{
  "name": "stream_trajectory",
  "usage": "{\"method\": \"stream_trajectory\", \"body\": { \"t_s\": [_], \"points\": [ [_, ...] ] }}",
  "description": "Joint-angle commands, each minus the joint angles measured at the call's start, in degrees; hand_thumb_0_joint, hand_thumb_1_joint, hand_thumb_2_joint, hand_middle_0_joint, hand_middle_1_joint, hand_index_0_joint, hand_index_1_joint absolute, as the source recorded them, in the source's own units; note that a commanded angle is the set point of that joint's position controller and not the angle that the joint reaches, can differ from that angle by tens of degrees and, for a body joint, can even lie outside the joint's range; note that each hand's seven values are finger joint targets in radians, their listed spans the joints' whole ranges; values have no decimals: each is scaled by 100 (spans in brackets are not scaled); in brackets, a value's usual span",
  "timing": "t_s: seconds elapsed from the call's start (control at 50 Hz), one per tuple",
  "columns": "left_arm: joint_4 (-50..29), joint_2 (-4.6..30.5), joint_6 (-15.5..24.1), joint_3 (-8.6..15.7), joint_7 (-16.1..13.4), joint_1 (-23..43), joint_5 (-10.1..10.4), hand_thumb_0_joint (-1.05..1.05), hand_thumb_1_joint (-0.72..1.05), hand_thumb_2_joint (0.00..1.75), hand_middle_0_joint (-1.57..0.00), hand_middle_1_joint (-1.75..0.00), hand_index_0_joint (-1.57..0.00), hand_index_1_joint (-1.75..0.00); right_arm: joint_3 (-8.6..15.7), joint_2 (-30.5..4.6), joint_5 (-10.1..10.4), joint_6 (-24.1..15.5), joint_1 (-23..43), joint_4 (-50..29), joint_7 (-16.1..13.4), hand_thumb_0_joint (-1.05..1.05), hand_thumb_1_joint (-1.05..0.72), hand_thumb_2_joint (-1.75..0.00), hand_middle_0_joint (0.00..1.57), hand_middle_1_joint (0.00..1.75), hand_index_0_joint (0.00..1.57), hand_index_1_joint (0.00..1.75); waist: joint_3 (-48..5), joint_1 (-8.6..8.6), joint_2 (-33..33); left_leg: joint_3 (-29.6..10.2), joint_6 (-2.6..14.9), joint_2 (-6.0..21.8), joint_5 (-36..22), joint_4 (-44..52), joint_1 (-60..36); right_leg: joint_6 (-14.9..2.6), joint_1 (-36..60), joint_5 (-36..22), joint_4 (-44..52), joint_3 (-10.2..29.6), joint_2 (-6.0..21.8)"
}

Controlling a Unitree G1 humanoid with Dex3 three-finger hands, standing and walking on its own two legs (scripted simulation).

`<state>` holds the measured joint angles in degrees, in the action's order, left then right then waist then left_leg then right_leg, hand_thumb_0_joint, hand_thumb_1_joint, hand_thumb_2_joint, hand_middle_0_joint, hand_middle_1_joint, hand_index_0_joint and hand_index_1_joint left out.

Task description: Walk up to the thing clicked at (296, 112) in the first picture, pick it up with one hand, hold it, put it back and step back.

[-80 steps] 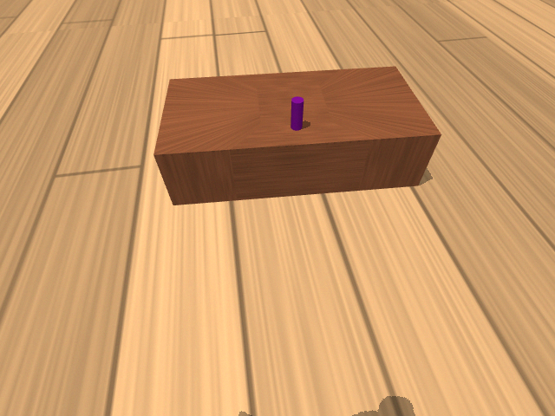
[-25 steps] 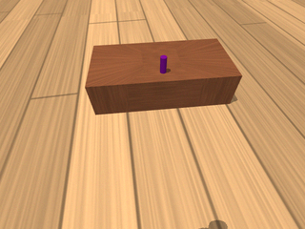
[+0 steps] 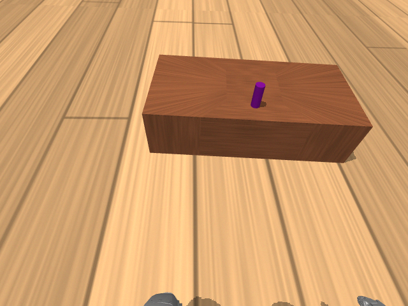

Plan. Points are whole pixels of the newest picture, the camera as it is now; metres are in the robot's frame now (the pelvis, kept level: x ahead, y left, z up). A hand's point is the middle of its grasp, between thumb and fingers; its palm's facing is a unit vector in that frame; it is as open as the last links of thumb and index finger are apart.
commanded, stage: walk up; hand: right
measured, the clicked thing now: (257, 95) +1.17 -0.25 -0.35
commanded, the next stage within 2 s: none
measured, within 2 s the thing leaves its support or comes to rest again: neither
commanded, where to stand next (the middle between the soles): +0.73 -0.07 m, yaw +2 degrees
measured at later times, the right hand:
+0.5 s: hand (337, 250) +0.28 -0.31 -0.14, palm faces -0.06 +0.94 -0.33, open 7.4 cm
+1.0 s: hand (317, 168) +0.50 -0.30 -0.10, palm faces -0.03 +0.90 -0.43, open 7.4 cm
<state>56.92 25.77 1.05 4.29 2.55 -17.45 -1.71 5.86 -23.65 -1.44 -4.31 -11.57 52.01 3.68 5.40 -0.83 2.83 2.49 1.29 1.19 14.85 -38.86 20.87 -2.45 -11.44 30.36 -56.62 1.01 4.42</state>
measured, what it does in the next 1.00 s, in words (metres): walks ahead: right foot, then left foot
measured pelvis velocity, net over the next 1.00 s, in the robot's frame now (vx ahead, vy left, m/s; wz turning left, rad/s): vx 0.43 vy -0.03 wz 0.02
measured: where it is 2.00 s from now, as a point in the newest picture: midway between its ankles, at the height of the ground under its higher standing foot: (222, 207)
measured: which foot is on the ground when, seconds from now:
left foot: down 0.00-0.40, up 0.42-0.74, down 0.76-1.00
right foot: up 0.00-0.34, down 0.36-0.80, up 0.82-1.00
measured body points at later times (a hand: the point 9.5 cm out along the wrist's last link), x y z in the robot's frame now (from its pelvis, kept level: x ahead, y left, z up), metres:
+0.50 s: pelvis +0.23 -0.04 +0.01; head +0.26 -0.07 +0.46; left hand +0.33 +0.28 -0.07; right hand +0.28 -0.36 -0.12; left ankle +0.14 +0.09 -0.63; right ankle +0.27 -0.16 -0.72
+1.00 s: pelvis +0.43 -0.03 +0.02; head +0.45 +0.01 +0.46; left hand +0.49 +0.29 -0.12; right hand +0.50 -0.35 -0.07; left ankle +0.46 +0.08 -0.72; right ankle +0.46 -0.19 -0.65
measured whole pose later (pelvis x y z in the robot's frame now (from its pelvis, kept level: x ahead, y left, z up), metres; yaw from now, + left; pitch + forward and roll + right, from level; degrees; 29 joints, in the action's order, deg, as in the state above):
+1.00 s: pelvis +0.43 -0.03 +0.02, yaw +1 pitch -3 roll +0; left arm 49.1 25.2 1.6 2.8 3.1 -17.5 -0.5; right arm 2.2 -21.6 -0.3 -6.0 -18.4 47.2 1.8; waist 5.5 0.8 4.8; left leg 5.1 1.5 1.8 14.5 -30.6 13.0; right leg -1.7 -27.7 20.3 -59.5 1.9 3.6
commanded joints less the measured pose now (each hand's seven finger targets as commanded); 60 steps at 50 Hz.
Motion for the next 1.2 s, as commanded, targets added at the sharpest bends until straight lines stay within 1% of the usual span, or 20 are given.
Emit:
{"method": "stream_trajectory", "body": {
  "t_s": [0.0,0.1,0.2,0.28,0.34,0.36,0.38,0.42,0.48,0.52,0.66,0.74,0.76,0.78,0.8,0.88,0.92,1.0,1.08,1.18],
  "points": [
    [-622,1246,228,199,-14,167,151,0,90,90,-20,-30,-20,-30,359,-1718,97,-52,-357,-396,-177,0,-90,-90,20,30,20,30,-99,209,-821,-2922,1117,1695,2195,2677,-1442,-84,-2442,-810,-1034,496,214],
    [-618,1027,151,226,163,38,76,0,90,90,-20,-30,-20,-30,246,-1499,107,-191,-398,-505,-172,0,-90,-90,20,30,20,30,178,80,-995,-1422,1021,1225,862,2884,-573,240,-1748,-1494,345,83,319],
    [-949,945,239,265,278,686,42,0,90,90,-20,-30,-20,-30,246,-1586,118,-257,-454,-634,-173,0,-90,-90,20,30,20,30,151,164,-1001,-1122,1078,1257,778,2704,-661,203,-1404,-2130,1744,39,363],
    [-1043,819,303,268,261,942,25,0,90,90,-20,-30,-20,-30,232,-1546,115,-196,-634,-633,-191,0,-90,-90,20,30,20,30,-131,226,-832,-880,930,1189,-786,2047,-1016,70,-957,-2092,2232,-413,-12],
    [-760,1020,406,408,138,-160,28,0,90,90,-20,-30,-20,-30,107,-1257,117,-146,-763,-725,-245,0,-90,-90,20,30,20,30,-840,-382,-92,-364,576,732,-2386,-182,-769,-138,881,-1845,2735,-511,-322],
    [-661,1374,456,547,72,-797,-11,0,90,90,-20,-30,-20,-30,-7,-907,139,-147,-1001,-788,-250,0,-90,-90,20,30,20,30,-1283,-613,932,-70,349,314,-1492,-1801,83,-378,1836,-1191,3160,459,368],
    [-737,1773,477,601,34,-902,45,0,90,90,-20,-30,-20,-30,-90,-751,192,-144,-1158,-874,-250,0,-90,-90,20,30,20,30,-1243,-527,1702,95,95,-494,1169,-2772,1564,-971,2490,-1179,3919,3026,1808],
    [-853,1670,411,547,-13,-551,175,0,90,90,-20,-30,-20,-30,53,-1430,139,-128,-679,-691,-344,0,-90,-90,20,30,20,30,-720,-528,848,-619,87,-34,1441,-3320,1716,-1546,1729,-1957,3895,3200,2090],
    [-1000,1138,421,344,-94,2,229,0,90,90,-20,-30,-20,-30,0,-1062,230,-66,-956,-511,-265,0,-90,-90,20,30,20,30,-326,-58,563,-754,99,183,756,-2708,1014,-990,591,-3488,3667,910,1102],
    [-1101,1103,452,304,-80,77,174,0,90,90,-20,-30,-20,-30,-3,-982,176,-15,-942,-546,-174,0,-90,-90,20,30,20,30,-254,-10,642,-527,26,134,405,-2215,750,-992,193,-3648,3730,418,856],
    [-1452,1260,443,296,-8,84,83,0,90,90,-20,-30,-20,-30,83,-868,78,-80,-212,-793,-44,0,-90,-90,20,30,20,30,-241,-137,580,-2,-120,307,-373,190,21,-1021,-130,-3041,3621,145,1067],
    [-1512,974,361,160,-6,57,93,0,90,90,-20,-30,-20,-30,297,-1250,9,-179,-1412,-365,-153,0,-90,-90,20,30,20,30,-971,585,-761,188,171,-40,-430,801,-2351,-580,-1053,-2570,1437,-347,460],
    [-1533,590,338,35,-17,-241,130,0,90,90,-20,-30,-20,-30,423,-1654,-92,-203,-1865,-338,-223,0,-90,-90,20,30,20,30,-1207,772,-1836,-1179,489,838,810,1352,-2901,-334,-1897,-1643,-77,-575,5],
    [-1509,479,295,23,-15,-539,166,0,90,90,-20,-30,-20,-30,438,-1950,-71,-244,-1725,-588,-273,0,-90,-90,20,30,20,30,-1105,535,-1980,-3813,960,2170,1642,2124,-3079,-113,-2950,98,-954,-153,-657],
    [-1361,1199,208,200,-117,-490,139,0,90,90,-20,-30,-20,-30,463,-2033,126,-224,-1394,-699,-260,0,-90,-90,20,30,20,30,-1004,545,-1305,-4283,1481,2555,2136,2420,-2674,-152,-2835,166,-1373,293,-308],
    [-1109,1068,216,196,-68,-394,165,0,90,90,-20,-30,-20,-30,187,-1410,170,-263,-837,-786,-309,0,-90,-90,20,30,20,30,-149,152,-875,-1722,979,1660,-872,2220,-1256,-39,-2258,-825,-867,508,88],
    [-1024,934,172,194,4,-552,165,0,90,90,-20,-30,-20,-30,152,-1389,170,-298,-797,-782,-293,0,-90,-90,20,30,20,30,-226,30,-1113,-1036,907,1397,-1469,2130,-911,86,-1775,-1115,-511,269,74],
    [-1181,818,137,188,142,-62,104,0,90,90,-20,-30,-20,-30,197,-1507,106,-289,-753,-912,-271,0,-90,-90,20,30,20,30,-47,177,-1290,-728,1163,1359,-660,2351,-792,256,-1782,-1485,715,-79,232],
    [-1263,785,194,237,219,363,84,0,90,90,-20,-30,-20,-30,208,-1603,94,-251,-782,-897,-233,0,-90,-90,20,30,20,30,-93,247,-1212,-590,1025,1188,48,2259,-568,166,-1177,-1977,1750,-286,120],
    [-861,1026,362,391,98,-635,51,0,90,90,-20,-30,-20,-30,86,-1279,85,-104,-690,-1002,-245,0,-90,-90,20,30,20,30,-758,-350,-133,-319,719,952,-441,66,-138,-1,866,-1636,2766,-379,-235]
  ]
}}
